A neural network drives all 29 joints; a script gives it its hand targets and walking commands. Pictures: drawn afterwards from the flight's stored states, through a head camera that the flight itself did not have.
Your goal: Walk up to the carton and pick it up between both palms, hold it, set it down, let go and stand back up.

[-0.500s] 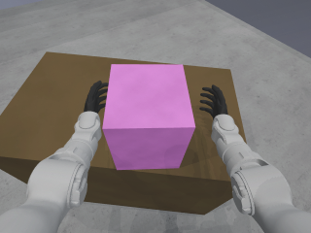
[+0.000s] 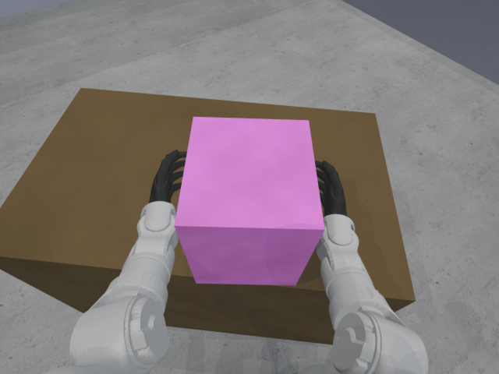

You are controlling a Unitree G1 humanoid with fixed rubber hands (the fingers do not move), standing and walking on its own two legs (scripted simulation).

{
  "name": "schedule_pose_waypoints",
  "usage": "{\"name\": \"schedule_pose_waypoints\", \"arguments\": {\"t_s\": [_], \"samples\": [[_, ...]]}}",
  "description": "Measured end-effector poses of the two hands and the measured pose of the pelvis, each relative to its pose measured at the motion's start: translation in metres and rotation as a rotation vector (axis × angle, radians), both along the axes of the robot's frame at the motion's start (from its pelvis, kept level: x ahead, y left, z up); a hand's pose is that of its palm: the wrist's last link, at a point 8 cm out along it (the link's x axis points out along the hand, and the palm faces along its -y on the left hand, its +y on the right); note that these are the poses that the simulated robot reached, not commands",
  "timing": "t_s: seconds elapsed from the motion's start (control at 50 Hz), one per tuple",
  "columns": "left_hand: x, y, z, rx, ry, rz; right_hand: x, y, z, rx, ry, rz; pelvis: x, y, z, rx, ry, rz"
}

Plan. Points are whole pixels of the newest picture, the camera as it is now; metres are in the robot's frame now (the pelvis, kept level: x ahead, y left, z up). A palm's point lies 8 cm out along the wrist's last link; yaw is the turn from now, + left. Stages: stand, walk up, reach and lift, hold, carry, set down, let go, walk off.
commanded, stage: reach and lift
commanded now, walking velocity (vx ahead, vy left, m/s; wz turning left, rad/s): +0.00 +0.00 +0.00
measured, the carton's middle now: (248, 207) +0.41 +0.00 -0.02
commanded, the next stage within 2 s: none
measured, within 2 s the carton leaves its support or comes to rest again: leaves its support in 1.74 s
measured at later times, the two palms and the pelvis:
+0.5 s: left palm (162, 199) +0.39 +0.14 +0.03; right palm (334, 210) +0.38 -0.15 +0.02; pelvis +0.01 +0.01 +0.00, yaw +0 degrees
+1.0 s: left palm (163, 198) +0.39 +0.14 +0.03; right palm (334, 208) +0.38 -0.15 +0.02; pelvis +0.01 +0.01 +0.00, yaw +1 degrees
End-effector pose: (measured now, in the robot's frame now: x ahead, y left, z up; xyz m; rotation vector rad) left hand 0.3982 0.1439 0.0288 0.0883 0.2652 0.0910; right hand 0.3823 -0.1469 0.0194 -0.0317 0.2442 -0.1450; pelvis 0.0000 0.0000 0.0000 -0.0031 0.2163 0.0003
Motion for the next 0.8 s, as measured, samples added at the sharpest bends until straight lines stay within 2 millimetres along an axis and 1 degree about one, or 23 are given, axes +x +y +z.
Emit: {"name": "schedule_pose_waypoints", "arguments": {"t_s": [0.12, 0.3, 0.54, 0.8], "samples": [[-0.007, 0.0, -0.001, -0.015, 0.01, 0.001, -0.006, 0.001, 0.001, -0.017, -0.001, 0.007, 0.002, 0.005, 0.002, -0.003, -0.042, -0.01], [-0.01, 0.001, -0.001, -0.025, 0.015, 0.002, -0.01, 0.0, 0.002, -0.024, 0.011, 0.005, -0.001, 0.01, 0.002, -0.007, -0.057, -0.007], [-0.005, 0.0, 0.001, -0.028, 0.035, 0.007, -0.006, -0.001, 0.005, -0.015, 0.026, 0.007, 0.008, 0.014, 0.003, -0.01, -0.071, -0.006], [-0.003, -0.001, 0.0, -0.028, 0.034, 0.013, -0.002, -0.002, 0.004, -0.01, 0.02, 0.009, 0.014, 0.011, 0.004, -0.01, -0.073, 0.002]]}}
